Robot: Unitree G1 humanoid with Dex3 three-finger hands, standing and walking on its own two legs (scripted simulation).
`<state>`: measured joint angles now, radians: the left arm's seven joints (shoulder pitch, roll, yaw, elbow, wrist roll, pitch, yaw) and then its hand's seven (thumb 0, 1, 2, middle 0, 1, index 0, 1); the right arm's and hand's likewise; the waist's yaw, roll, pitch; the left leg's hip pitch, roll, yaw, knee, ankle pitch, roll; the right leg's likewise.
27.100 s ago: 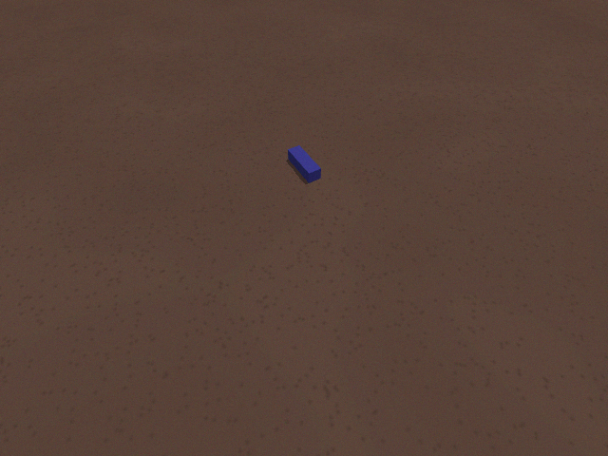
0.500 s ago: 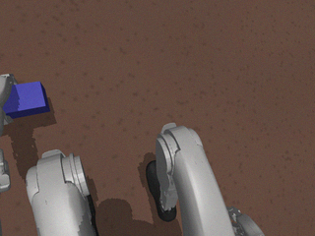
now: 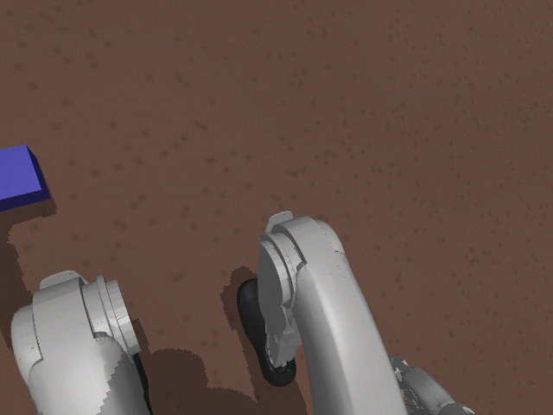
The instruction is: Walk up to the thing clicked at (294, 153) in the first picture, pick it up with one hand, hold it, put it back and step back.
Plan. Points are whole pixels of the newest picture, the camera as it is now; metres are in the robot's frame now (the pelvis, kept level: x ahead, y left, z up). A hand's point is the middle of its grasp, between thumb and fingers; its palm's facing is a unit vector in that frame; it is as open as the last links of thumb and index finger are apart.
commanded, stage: rest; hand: left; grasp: from above
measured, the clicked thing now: out of the picture +0.45 +0.32 -0.25
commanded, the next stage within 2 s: open in 0.56 s
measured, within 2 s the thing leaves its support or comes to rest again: rests again in 0.20 s
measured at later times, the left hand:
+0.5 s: hand out of the picture +0.44 +0.30 -0.24, palm faces -0.44 -0.12 -0.89, open 9.9 cm
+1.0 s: hand out of the picture +0.44 +0.31 -0.24, palm faces -0.44 -0.12 -0.89, open 11.4 cm
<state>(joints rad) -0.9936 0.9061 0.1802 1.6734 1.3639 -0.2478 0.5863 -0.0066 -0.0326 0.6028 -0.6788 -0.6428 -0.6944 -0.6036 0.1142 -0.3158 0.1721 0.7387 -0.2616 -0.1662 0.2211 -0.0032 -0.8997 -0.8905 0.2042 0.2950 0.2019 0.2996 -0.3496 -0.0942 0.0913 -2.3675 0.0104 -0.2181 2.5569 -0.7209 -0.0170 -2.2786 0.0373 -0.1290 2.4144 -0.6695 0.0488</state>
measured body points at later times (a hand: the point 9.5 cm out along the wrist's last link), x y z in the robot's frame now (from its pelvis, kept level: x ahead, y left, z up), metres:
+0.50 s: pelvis +0.00 +0.00 +0.00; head +0.26 +0.12 +0.34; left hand +0.46 +0.31 -0.19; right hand +0.04 -0.26 -0.06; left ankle +0.06 +0.13 -0.26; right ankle +0.11 -0.12 -0.26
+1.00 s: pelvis +0.00 +0.00 +0.00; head +0.26 +0.12 +0.34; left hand +0.46 +0.31 -0.19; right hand +0.04 -0.26 -0.06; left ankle +0.06 +0.13 -0.26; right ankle +0.11 -0.12 -0.26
